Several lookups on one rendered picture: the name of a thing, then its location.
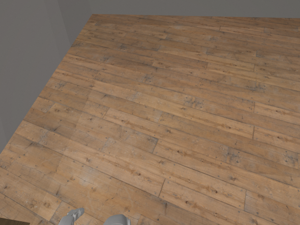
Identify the left robot hand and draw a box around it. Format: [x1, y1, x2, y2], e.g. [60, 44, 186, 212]
[58, 208, 84, 225]

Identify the robot left thigh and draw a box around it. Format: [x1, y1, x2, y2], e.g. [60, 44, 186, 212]
[103, 214, 131, 225]

